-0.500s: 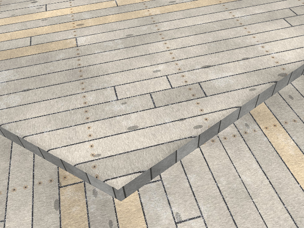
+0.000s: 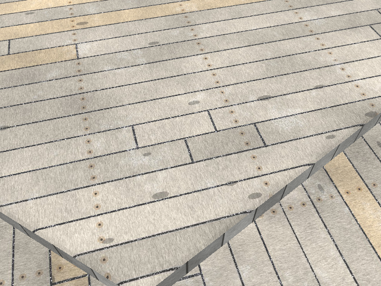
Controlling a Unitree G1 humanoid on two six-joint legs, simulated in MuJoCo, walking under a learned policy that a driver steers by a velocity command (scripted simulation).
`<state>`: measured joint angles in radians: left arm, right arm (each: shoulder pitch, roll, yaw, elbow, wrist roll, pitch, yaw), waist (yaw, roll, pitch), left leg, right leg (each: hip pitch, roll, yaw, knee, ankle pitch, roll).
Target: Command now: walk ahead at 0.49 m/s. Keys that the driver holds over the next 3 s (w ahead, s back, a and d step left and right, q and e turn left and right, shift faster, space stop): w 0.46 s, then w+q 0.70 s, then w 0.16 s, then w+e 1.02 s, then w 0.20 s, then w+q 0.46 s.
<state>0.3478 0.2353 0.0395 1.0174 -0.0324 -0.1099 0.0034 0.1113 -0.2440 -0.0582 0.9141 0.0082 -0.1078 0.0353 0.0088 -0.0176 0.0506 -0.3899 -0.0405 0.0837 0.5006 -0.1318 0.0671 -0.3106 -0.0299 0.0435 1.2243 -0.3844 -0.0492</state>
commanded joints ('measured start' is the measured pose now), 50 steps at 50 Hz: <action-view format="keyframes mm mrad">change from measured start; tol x32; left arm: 1 17 83 31 -70 7 -5 13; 16 -353 59 8 -238 69 47 -39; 21 123 284 73 -107 110 6 -4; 50 104 152 15 -146 22 11 -6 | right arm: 1 45 -61 -5 -9 -14 -18 7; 21 419 32 31 30 13 19 -33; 41 -210 125 76 -300 -42 111 -47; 50 222 -124 -3 -210 -24 99 -22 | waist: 1 8 54 -88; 22 61 -192 -372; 41 -51 -3 96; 50 -193 -37 -389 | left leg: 1 213 279 -344 -335 38 173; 19 434 211 -86 30 584 53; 22 -181 -11 -77 787 -381 -7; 29 -204 99 -108 925 -119 -5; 37 -1000 67 -135 1642 -296 64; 47 -303 -22 213 700 -351 136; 50 298 82 -409 246 -540 268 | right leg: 1 -228 -120 46 25 97 -17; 17 -164 -31 -99 -683 296 8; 21 608 -382 407 -835 436 -178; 26 141 -227 152 -1059 179 -106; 39 187 -272 -47 -1075 -19 -56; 43 182 -202 -214 -1187 399 -82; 48 420 -283 -312 -706 1762 -87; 50 -3 -171 -294 -29 1097 -3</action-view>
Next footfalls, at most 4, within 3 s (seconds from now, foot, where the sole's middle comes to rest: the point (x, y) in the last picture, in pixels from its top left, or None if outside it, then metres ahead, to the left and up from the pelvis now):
0.40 right None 0.38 -0.13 -0.77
0.98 left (174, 213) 0.66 0.09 -0.65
1.52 right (167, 123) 1.07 0.13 -0.64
1.96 left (109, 88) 1.28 0.41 -0.64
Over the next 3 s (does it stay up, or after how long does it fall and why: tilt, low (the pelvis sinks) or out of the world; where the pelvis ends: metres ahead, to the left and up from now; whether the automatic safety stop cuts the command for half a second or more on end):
stays up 1.70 0.24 0.10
